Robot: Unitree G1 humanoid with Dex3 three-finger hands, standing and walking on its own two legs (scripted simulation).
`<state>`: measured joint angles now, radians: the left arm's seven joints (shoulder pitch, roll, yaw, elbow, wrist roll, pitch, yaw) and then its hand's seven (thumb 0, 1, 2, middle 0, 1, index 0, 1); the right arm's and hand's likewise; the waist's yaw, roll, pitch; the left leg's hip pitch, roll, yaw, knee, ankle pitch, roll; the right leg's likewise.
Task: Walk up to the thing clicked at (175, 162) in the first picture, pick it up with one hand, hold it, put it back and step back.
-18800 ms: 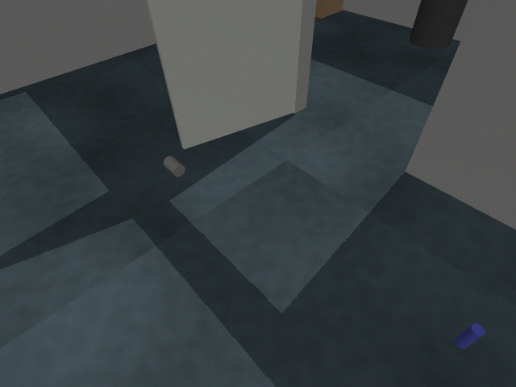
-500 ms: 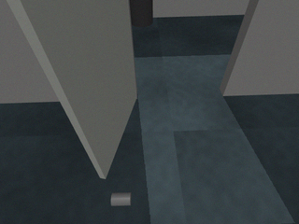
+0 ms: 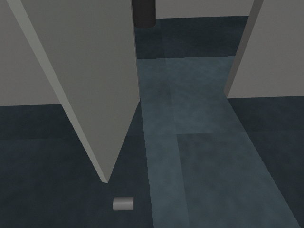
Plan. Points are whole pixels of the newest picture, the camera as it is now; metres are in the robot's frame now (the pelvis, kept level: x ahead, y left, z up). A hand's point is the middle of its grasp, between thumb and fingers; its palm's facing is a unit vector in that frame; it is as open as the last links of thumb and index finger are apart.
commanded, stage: stand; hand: left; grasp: from above
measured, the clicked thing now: (123, 203) +0.44 +0.21 -0.75
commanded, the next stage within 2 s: rise first in 0.52 s
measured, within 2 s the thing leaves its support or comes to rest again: neither
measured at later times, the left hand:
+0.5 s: hand out of the picture +0.06 +0.25 -0.16, palm faces -0.03 -0.94 -0.34, open 7.4 cm
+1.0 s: hand out of the picture +0.16 +0.25 -0.18, palm faces -0.08 -0.92 -0.38, open 11.5 cm
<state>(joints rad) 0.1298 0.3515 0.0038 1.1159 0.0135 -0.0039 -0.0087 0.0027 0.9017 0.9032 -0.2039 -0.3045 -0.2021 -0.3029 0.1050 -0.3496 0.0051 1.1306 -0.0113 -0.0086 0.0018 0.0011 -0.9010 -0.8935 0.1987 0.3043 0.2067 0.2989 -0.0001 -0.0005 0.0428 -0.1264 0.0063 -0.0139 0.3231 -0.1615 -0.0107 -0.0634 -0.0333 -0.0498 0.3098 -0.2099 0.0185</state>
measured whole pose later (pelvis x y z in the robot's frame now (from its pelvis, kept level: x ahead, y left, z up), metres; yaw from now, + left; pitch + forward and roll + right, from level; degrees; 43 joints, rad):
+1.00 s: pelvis -0.01 +0.00 -0.03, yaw -2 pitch +8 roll -1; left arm -0.01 0.33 0.14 0.94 0.14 0.11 0.00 0.00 0.00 0.93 -0.11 -0.92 -0.12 -0.90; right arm 0.25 -0.24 -0.02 0.72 0.03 -0.03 -0.02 0.00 -0.89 -0.89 0.20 0.30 0.21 0.30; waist -0.04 -0.01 -0.03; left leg -0.52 0.03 0.01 0.69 -0.31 -0.01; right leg -0.47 -0.02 -0.02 0.67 -0.34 0.01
